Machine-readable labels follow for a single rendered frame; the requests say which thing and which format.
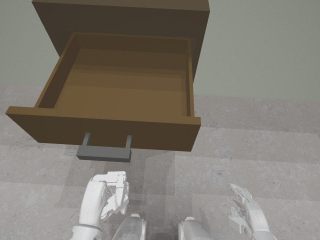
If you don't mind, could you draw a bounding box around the right robot hand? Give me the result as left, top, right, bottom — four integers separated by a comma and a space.
228, 183, 270, 239

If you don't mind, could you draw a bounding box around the cabinet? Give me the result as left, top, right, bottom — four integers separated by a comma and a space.
32, 0, 210, 83

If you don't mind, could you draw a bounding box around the left robot thigh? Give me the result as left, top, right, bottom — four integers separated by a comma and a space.
112, 216, 147, 240

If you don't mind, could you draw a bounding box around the left robot shin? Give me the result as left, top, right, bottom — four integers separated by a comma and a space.
131, 213, 140, 218

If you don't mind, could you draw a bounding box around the drawer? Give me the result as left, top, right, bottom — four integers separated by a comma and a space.
5, 32, 201, 152

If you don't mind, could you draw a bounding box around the right robot forearm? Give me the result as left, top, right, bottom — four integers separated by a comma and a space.
251, 230, 277, 240

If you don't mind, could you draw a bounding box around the left robot forearm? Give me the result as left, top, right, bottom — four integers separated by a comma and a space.
70, 224, 103, 240

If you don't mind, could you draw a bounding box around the left robot hand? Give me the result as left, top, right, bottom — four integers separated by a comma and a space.
79, 171, 130, 228

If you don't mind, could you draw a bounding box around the handle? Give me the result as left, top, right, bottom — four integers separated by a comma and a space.
76, 132, 132, 163

